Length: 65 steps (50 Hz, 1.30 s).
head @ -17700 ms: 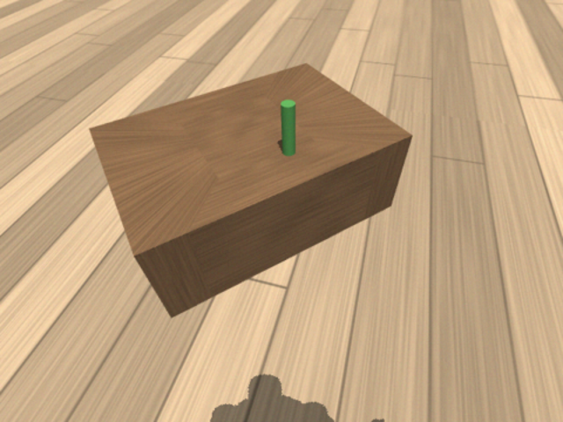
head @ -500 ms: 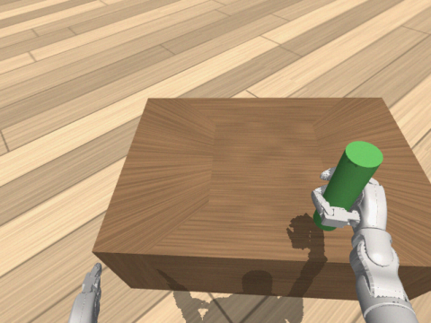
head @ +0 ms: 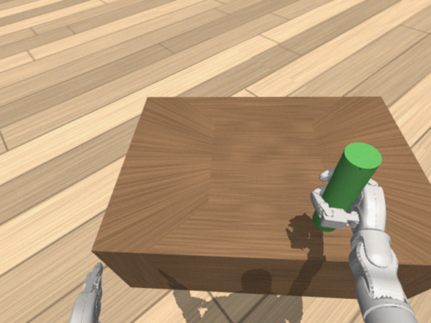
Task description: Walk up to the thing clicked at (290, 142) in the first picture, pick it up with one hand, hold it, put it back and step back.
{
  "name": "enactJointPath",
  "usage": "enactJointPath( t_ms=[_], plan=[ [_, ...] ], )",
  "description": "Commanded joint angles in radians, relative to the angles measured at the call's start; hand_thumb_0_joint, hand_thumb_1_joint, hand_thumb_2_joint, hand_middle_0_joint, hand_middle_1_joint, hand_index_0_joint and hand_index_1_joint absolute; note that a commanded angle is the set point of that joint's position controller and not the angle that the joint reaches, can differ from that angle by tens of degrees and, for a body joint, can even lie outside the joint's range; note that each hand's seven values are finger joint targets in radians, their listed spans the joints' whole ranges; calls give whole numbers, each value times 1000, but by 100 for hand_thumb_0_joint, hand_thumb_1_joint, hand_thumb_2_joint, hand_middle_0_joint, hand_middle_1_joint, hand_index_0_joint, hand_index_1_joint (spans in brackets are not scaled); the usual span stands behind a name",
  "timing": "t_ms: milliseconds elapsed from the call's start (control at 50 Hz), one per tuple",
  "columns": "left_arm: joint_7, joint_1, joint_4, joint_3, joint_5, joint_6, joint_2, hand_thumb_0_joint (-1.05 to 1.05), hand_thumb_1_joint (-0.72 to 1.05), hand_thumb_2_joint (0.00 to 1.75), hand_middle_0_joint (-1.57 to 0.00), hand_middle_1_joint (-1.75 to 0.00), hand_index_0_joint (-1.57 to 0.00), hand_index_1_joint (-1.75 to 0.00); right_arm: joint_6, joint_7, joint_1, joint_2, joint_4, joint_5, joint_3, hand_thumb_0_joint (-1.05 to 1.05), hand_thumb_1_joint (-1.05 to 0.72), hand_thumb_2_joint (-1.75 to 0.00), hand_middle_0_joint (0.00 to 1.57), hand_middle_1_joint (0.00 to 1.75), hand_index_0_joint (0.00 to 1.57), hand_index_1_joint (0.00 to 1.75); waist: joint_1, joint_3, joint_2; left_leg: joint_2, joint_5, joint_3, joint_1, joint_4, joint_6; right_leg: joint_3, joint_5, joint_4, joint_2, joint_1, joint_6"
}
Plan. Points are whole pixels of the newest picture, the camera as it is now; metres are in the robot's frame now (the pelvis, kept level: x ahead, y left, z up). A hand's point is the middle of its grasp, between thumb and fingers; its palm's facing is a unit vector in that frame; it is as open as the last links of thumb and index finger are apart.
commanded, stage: hold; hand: right
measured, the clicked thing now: (340, 193) +0.34 -0.18 +0.07
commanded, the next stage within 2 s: crouch in 0.78 s
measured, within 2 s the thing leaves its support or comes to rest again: neither
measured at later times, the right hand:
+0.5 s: hand (330, 198) +0.34 -0.17 +0.05, palm faces +0.18 +0.98 +0.00, open 6.8 cm
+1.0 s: hand (328, 196) +0.34 -0.17 +0.05, palm faces +0.18 +0.98 -0.01, open 6.7 cm
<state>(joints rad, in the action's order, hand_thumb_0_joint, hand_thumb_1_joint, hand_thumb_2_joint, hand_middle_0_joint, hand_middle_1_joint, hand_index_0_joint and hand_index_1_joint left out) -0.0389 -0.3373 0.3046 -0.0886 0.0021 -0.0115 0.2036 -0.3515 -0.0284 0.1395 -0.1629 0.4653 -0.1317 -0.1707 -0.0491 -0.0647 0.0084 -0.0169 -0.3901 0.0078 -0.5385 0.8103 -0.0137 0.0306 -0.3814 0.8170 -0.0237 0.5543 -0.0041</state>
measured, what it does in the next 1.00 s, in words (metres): stands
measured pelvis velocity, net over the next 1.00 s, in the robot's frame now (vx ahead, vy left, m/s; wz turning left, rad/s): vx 0.00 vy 0.00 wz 0.00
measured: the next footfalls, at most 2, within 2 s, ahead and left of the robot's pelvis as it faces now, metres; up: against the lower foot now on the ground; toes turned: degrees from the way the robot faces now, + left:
none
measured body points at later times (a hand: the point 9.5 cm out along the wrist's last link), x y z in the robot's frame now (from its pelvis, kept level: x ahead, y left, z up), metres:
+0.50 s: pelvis +0.00 +0.00 +0.00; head +0.03 +0.00 +0.45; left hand +0.16 +0.26 -0.05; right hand +0.32 -0.22 +0.05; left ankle +0.01 +0.13 -0.70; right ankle +0.02 -0.12 -0.70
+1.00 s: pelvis +0.00 +0.00 +0.00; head +0.03 +0.00 +0.45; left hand +0.17 +0.26 -0.04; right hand +0.33 -0.22 +0.05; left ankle +0.01 +0.13 -0.70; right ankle +0.02 -0.12 -0.70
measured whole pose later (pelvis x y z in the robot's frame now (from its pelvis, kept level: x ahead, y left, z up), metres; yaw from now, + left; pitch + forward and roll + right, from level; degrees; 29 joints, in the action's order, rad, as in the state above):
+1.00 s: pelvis +0.00 +0.00 +0.00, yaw +0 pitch +7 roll +0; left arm -0.04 -0.33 0.29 -0.08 0.00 0.00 0.20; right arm -0.35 -0.03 0.16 -0.17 0.49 -0.13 -0.17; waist -0.05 -0.08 0.01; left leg -0.02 -0.40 0.01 -0.54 0.82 -0.01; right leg 0.03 -0.38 0.81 -0.02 0.55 0.00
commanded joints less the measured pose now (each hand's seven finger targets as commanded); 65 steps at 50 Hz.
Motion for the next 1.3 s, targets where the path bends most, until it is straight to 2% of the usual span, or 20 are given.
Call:
enactJointPath(
  t_ms=[0, 100, 140, 280, 300, 360, 500, 520, 560, 600, 680, 700, 780, 880, 980, 1060, 1100, 1180, 1220, 1280],
  plan=[
    [-12, 34, -168, -76, -4, -56, 149, 0, -54, 4, -5, -6, -5, -5, -84, 9, 316, -120, -251, -8, -37, 0, -62, -133, 140, 144, 141, 144, -2, -248, -11, 22, 221, 12, 69, -114, 10, -21, 178, -119, 11, -152, -7],
    [-11, 19, -159, -73, -4, -52, 140, 0, -54, 5, -5, -6, -5, -5, -105, -16, 312, -166, -319, -6, -80, 0, -61, -133, 139, 144, 140, 144, 20, -268, -35, 20, 236, 7, 102, -108, 14, -17, 196, -113, 16, -151, -4],
    [-6, 44, -159, -28, -2, -55, 93, 0, -55, 5, -5, -6, -5, -6, -109, -13, 285, -113, -308, -2, -31, 0, -58, -133, 139, 144, 140, 144, 22, -252, -48, 24, 220, 7, 78, -102, 18, -20, 188, -116, 12, -144, -2],
    [-14, 49, -184, -50, -4, -50, 137, 0, -55, 5, -5, -6, -5, -6, -92, -7, 268, -97, -327, -6, 2, 0, -61, -137, 141, 148, 143, 148, 11, -292, -30, 28, 243, 15, 97, -102, 16, -28, 214, -125, 5, -178, 1],
    [-20, 47, -162, -91, -4, -48, 169, 0, -55, 5, -5, -6, -5, -6, -85, -8, 259, -118, -278, -7, -24, 0, -61, -136, 141, 147, 143, 147, -1, -274, -23, 27, 241, 13, 84, -106, 14, -25, 207, -121, 6, -171, -2],
    [-22, 42, -175, -100, -8, -46, 181, 0, -55, 5, -5, -6, -5, -5, -77, -5, 284, -121, -270, -13, -35, 0, -59, -135, 140, 146, 142, 146, -14, -244, 22, 28, 212, 18, 70, -114, 10, -31, 171, -132, 1, -161, -7],
    [-16, 47, -186, -80, -7, -56, 141, 0, -54, 4, -5, -6, -6, -5, -91, 2, 374, -112, -276, -8, -30, 0, -61, -133, 139, 144, 140, 144, -16, -256, 10, 20, 215, 7, 51, -107, 11, -21, 169, -109, 7, -153, -12],
    [-14, 30, -175, -59, -7, -58, 124, 0, -55, 4, -5, -6, -5, -5, -89, 4, 363, -85, -276, -5, 4, 0, -61, -131, 137, 142, 139, 142, -15, -252, -3, 17, 219, 1, 54, -108, 13, -16, 170, -108, 11, -154, -10],
    [-11, 30, -143, -41, -4, -60, 107, 0, -55, 5, -5, -6, -5, -5, -98, 1, 372, -107, -301, -1, -9, 0, -62, -132, 138, 143, 139, 143, 8, -260, -65, 20, 200, 5, 39, -95, 18, -21, 161, -114, 9, -157, -2],
    [-14, 27, -170, -71, -2, -58, 142, 0, -54, 4, -5, -6, -5, -5, -100, -4, 323, -149, -309, 2, -51, 0, -60, -132, 138, 143, 140, 143, 22, -332, -40, 19, 248, 5, 97, -95, 16, -19, 215, -100, 13, -179, -3],
    [-8, 24, -175, -54, -1, -44, 135, 0, -54, 5, -5, -6, -5, -5, -97, -18, 235, -130, -329, -3, -38, 0, -62, -136, 142, 147, 143, 147, 36, -340, -53, 23, 310, 8, 126, -83, 18, -18, 298, -98, 14, -189, 3],
    [-12, 50, -185, -64, -3, -40, 142, 0, -54, 5, -5, -6, -5, -5, -100, -27, 279, -158, -354, -9, -70, 0, -62, -135, 141, 146, 142, 146, 34, -347, -42, 24, 310, 8, 133, -87, 17, -19, 291, -98, 14, -178, 1],
    [-22, 80, -206, -88, -5, -38, 171, 0, -55, 6, -5, -6, -5, -6, -90, -34, 282, -133, -329, -8, -43, 0, -62, -136, 141, 147, 142, 147, 6, -310, 8, 27, 303, 10, 122, -99, 12, -22, 269, -108, 8, -178, -7],
    [-16, 46, -190, -14, -9, -35, 90, 0, -53, 4, -4, -6, -5, -5, -76, 1, 318, -70, -260, -2, 26, 0, -57, -130, 138, 142, 139, 142, -19, -227, 28, 26, 265, 12, 71, -108, 10, -19, 226, -120, 2, -157, -11],
    [-23, 7, -161, -134, -8, -41, 207, 0, -53, 3, -4, -5, -5, -5, -66, 15, 339, -161, -84, -6, -95, 0, -52, -128, 134, 140, 136, 140, -45, -177, 52, 15, 224, -6, 18, -112, 1, -14, 157, -103, 11, -107, -21],
    [-3, 30, -111, -98, 3, -63, 133, 0, -53, 3, -5, -5, -5, -4, -129, 13, 499, -181, -69, -1, -119, 0, -52, -126, 133, 138, 135, 138, -46, -152, 1, 4, 118, -31, -88, -76, 9, -16, 61, -47, 13, -14, -20],
    [3, 67, -174, -89, 16, -87, 129, 0, -53, 4, -5, -5, -5, -5, -169, 9, 532, -185, -21, 12, -132, 0, -46, -128, 133, 140, 135, 140, -58, -250, 32, 10, 140, -36, -95, -33, 6, -28, 78, 11, 10, 7, -22],
    [15, 124, -312, 29, 36, -109, 56, 0, -55, 5, -5, -6, -5, -5, -255, 5, 706, -256, -23, 37, -149, 0, -46, -131, 135, 142, 137, 142, -44, -504, -36, 15, 210, -45, -55, 52, 6, -29, 142, 95, 14, 19, -12],
    [10, 41, -285, -18, 46, -104, 107, 0, -56, 6, -5, -6, -5, -6, -255, 7, 650, -286, 161, 50, -183, 0, -49, -134, 137, 145, 140, 145, -74, -491, -42, 21, 239, -43, -91, 76, 4, -29, 165, 127, 15, 49, -12],
    [10, -6, -360, -83, 62, -94, 205, 0, -55, 5, -5, -6, -6, -6, -276, 0, 780, -407, 162, 61, -257, 0, -51, -138, 142, 150, 144, 150, -96, -575, -116, 29, 244, -32, -149, 109, 10, -42, 196, 154, 10, 20, -8]
  ],
)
